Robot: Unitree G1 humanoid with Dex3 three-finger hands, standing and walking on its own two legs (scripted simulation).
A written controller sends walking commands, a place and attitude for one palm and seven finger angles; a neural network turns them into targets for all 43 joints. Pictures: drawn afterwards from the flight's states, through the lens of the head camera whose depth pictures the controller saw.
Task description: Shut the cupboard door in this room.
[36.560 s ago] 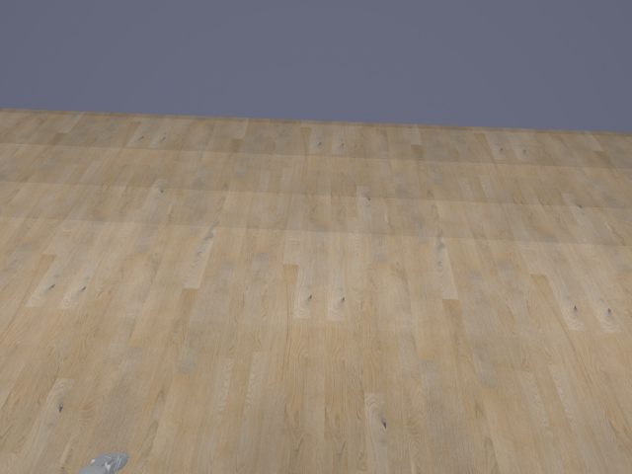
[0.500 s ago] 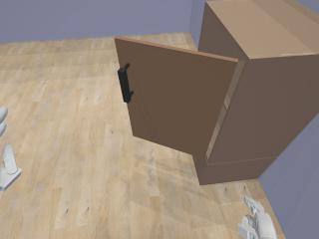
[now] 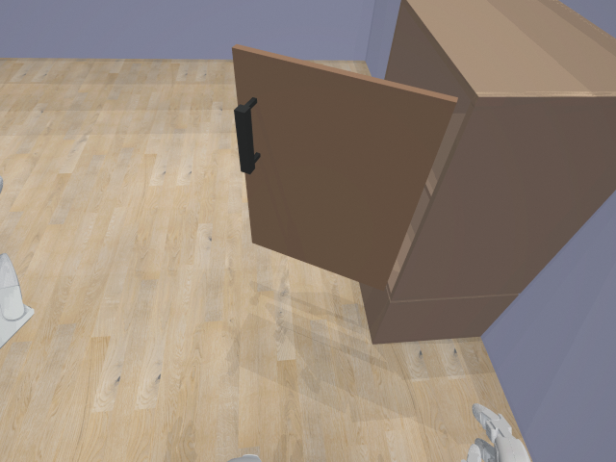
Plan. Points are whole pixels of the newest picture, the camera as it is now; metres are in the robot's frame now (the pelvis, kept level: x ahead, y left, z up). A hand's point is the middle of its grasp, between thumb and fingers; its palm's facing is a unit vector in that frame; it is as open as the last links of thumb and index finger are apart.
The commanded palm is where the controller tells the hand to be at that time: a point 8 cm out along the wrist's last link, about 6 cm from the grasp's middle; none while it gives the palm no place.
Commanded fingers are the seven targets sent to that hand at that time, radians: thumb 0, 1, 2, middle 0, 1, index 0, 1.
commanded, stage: step back with the hand held close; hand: left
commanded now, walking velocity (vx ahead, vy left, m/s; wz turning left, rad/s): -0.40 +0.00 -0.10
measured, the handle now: (250, 136) +0.74 +0.14 -0.01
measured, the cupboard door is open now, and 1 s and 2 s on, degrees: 62 62 62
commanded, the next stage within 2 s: stop stepping back and stand still in 0.48 s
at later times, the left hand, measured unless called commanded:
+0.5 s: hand out of the picture +0.11 +0.28 +0.18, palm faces +0.49 -0.75 -0.45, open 7.4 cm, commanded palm +0.06 +0.29 +0.19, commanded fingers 0.00 0.90 0.90 -0.20 -0.30 -0.20 -0.30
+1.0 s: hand out of the picture +0.05 +0.29 +0.18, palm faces +0.37 -0.86 -0.35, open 7.4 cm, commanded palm -0.02 +0.33 +0.19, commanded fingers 0.00 0.90 0.90 -0.20 -0.30 -0.20 -0.30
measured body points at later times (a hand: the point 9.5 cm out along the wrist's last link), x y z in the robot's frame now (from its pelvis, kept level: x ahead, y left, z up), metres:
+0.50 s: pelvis -0.08 -0.01 +0.00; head -0.06 +0.02 +0.45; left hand +0.08 +0.31 +0.21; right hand +0.12 -0.22 -0.07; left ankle +0.04 +0.11 -0.73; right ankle -0.19 -0.13 -0.72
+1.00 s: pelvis -0.18 +0.04 +0.01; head -0.19 +0.08 +0.46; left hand +0.02 +0.34 +0.20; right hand -0.07 -0.21 -0.06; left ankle +0.03 +0.11 -0.71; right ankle -0.21 -0.05 -0.70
